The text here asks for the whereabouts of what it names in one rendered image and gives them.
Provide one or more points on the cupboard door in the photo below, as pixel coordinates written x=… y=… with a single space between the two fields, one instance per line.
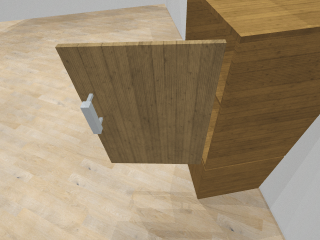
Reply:
x=155 y=97

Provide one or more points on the handle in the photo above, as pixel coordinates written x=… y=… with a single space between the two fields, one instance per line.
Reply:
x=91 y=116

